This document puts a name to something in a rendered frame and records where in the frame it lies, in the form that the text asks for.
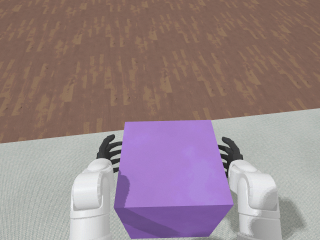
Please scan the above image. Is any left robot hand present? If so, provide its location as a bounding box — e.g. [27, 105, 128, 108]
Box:
[96, 134, 123, 173]

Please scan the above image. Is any left robot forearm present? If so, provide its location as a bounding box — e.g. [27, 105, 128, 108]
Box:
[68, 158, 115, 240]

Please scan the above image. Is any carton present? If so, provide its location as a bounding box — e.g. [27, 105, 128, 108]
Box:
[113, 120, 234, 239]

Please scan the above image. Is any right robot hand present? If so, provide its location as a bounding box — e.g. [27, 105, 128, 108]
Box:
[218, 136, 243, 178]

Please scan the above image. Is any right robot forearm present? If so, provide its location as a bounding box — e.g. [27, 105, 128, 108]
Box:
[228, 159, 282, 240]

